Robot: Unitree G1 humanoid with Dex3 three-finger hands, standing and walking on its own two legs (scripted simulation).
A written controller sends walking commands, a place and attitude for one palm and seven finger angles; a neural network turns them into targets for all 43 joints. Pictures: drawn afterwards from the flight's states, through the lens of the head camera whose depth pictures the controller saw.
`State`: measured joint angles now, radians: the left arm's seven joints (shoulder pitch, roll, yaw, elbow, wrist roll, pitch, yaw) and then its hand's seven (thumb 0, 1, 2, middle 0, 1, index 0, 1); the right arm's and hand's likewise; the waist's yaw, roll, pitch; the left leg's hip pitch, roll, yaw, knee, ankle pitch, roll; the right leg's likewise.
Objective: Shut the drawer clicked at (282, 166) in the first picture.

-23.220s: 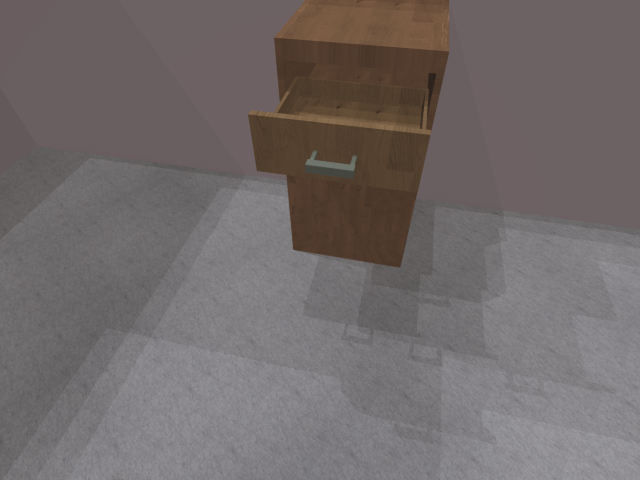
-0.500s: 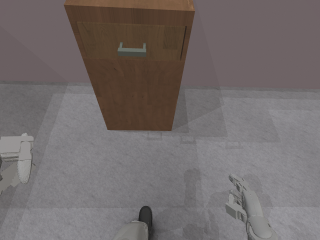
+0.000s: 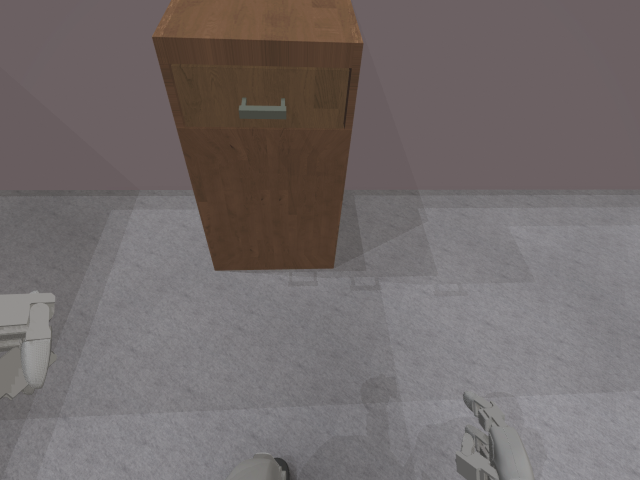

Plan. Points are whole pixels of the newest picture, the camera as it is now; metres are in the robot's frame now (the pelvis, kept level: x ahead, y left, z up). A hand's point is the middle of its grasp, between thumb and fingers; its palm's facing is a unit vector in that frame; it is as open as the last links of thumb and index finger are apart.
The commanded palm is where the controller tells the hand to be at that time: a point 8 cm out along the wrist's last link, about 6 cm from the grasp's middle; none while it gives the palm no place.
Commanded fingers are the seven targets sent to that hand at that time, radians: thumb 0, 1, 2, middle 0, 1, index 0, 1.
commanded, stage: stop stepping back and stand still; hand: left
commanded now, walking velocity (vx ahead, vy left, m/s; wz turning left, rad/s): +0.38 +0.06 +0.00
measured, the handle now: (263, 107) +0.91 +0.18 -0.04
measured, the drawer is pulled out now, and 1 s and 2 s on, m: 0.00 0.00 0.00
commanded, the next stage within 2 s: let the arm hang, fingers relaxed in 1.18 s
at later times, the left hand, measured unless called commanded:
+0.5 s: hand out of the picture +0.13 +0.27 +0.17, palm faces +0.41 -0.79 -0.46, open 3.2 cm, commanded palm +0.07 +0.31 +0.19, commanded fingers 0.00 0.90 0.90 -1.40 -1.60 -1.40 -1.60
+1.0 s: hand out of the picture +0.17 +0.30 +0.16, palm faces +0.37 -0.80 -0.46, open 3.2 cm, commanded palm +0.11 +0.34 +0.19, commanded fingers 0.00 0.90 0.90 -1.40 -1.60 -1.40 -1.60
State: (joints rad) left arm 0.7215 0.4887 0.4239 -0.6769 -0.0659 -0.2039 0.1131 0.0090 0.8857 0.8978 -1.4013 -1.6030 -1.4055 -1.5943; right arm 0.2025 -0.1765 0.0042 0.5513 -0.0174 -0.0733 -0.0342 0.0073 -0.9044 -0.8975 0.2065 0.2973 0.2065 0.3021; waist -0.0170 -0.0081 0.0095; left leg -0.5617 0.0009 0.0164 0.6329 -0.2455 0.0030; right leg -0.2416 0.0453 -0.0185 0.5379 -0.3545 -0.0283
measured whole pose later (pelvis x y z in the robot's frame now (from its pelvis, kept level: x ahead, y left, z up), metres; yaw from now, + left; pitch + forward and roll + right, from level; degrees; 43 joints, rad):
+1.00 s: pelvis -0.01 +0.05 +0.01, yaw +3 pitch +0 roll -1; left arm 0.64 0.38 0.34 -0.56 -0.03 -0.20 0.14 0.01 0.89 0.90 -1.40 -1.60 -1.41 -1.59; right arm 0.19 -0.19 0.02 0.60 0.00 -0.10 -0.06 0.01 -0.91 -0.90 0.21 0.30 0.21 0.30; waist 0.00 -0.01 0.05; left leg -0.26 0.01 0.06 0.50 -0.23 0.03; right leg -0.17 0.02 -0.02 0.46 -0.28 0.00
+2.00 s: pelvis -0.03 +0.06 +0.01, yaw +4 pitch -2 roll +0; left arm 0.30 0.19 0.00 1.16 0.02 0.01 0.03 0.00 0.91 0.90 -0.32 -0.45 -0.33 -0.44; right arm 0.28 -0.17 -0.01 1.13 -0.02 0.02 -0.02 0.00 -0.91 -0.90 0.20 0.30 0.20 0.30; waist -0.01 0.03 0.05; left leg -0.24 -0.02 0.06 0.41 -0.15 0.05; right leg -0.17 -0.01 -0.03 0.42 -0.23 0.00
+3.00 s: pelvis +0.00 +0.04 +0.02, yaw +4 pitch -1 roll +0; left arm 0.13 0.27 0.01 1.14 0.01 -0.01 0.01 0.00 0.90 0.90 -0.20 -0.30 -0.20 -0.30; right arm 0.12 -0.30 -0.01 1.14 -0.02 0.00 -0.02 0.00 -0.91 -0.90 0.20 0.30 0.20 0.30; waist -0.01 0.02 0.05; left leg -0.16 0.00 0.05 0.33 -0.15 0.02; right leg -0.08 0.01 -0.03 0.33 -0.22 -0.02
